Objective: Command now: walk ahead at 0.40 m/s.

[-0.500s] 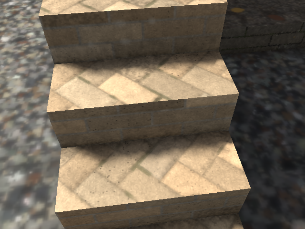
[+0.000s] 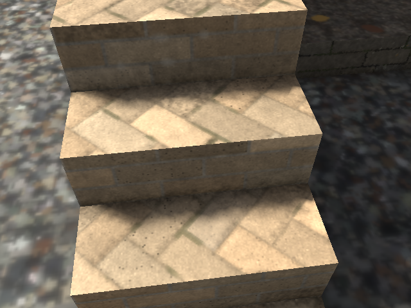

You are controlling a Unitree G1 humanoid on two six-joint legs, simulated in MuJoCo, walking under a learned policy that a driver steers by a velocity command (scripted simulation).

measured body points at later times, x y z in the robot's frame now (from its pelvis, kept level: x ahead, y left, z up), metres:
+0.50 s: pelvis +0.00 +0.01 +0.00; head +0.00 +0.01 +0.45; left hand +0.10 +0.26 -0.13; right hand +0.09 -0.21 -0.13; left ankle -0.02 +0.12 -0.75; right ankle -0.05 -0.08 -0.75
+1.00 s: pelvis -0.02 +0.03 +0.00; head -0.01 +0.02 +0.45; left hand +0.03 +0.28 -0.14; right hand +0.05 -0.21 -0.14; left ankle -0.02 +0.12 -0.75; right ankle -0.05 -0.08 -0.75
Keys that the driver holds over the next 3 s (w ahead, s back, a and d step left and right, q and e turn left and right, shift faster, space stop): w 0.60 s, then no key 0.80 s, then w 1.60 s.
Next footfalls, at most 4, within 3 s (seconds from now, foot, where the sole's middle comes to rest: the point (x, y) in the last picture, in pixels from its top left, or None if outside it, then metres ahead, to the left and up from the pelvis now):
none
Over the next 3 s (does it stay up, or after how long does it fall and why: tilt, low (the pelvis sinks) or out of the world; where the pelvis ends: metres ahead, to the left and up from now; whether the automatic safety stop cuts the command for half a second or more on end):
stays up -0.01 0.04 0.01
